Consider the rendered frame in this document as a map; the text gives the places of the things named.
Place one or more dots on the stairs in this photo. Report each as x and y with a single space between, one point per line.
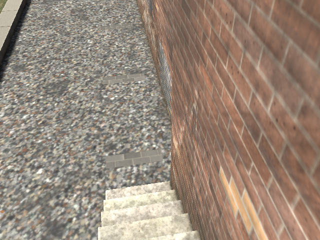
145 212

